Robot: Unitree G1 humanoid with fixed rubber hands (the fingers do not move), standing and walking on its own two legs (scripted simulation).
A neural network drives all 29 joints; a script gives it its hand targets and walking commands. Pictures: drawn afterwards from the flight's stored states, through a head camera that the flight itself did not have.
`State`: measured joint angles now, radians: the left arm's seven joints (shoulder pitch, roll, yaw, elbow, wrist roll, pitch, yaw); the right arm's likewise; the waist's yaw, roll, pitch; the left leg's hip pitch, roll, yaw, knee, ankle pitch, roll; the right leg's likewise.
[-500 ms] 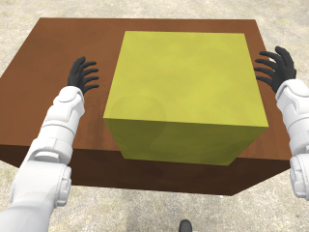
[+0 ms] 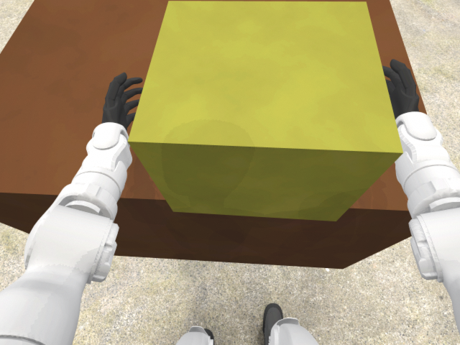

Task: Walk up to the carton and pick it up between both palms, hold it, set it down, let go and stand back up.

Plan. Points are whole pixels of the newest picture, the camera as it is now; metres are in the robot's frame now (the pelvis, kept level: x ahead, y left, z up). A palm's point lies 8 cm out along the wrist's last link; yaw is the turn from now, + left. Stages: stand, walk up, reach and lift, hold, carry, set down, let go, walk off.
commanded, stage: reach and lift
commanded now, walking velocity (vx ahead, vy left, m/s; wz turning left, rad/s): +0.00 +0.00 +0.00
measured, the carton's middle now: (258, 119) +0.49 -0.01 +0.06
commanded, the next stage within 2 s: none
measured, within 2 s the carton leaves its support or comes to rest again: neither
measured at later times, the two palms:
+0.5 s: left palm (134, 124) +0.46 +0.20 +0.07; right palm (383, 118) +0.48 -0.22 +0.07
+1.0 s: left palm (137, 123) +0.47 +0.20 +0.07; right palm (382, 119) +0.47 -0.22 +0.07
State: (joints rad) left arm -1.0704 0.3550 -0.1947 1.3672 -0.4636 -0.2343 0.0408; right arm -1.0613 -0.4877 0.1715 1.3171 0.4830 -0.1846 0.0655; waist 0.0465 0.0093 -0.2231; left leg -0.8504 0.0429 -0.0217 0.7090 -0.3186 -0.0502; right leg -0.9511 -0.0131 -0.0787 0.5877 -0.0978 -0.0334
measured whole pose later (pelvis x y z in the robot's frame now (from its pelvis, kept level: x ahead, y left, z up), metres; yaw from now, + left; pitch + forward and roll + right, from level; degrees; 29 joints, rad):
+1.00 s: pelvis +0.01 +0.01 +0.00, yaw +0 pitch +26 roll +0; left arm -1.04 0.26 -0.17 1.38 -0.43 -0.29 0.07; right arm -1.02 -0.38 0.11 1.30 0.42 -0.17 -0.01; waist 0.02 0.03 -0.25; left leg -0.84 0.04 -0.03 0.75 -0.35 -0.04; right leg -0.95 -0.02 -0.08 0.64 -0.14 -0.03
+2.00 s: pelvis +0.02 +0.01 +0.02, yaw +2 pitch +21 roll -1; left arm -0.90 0.20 -0.03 1.49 -0.26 -0.52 0.03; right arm -0.95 -0.32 -0.12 1.38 0.01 -0.33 0.02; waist 0.00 0.08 -0.22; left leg -0.63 0.02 -0.05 0.52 -0.26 -0.03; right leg -0.70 -0.04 -0.11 0.40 -0.06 -0.01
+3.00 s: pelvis +0.02 +0.02 +0.03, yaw +1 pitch +13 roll +0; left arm -0.79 0.22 -0.03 1.07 -0.30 -0.21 0.05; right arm -0.79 -0.33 -0.04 1.02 0.20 -0.12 -0.04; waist 0.00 0.05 -0.22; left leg -0.43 0.01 -0.02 0.43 -0.23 -0.02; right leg -0.53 -0.03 -0.08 0.33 -0.04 0.00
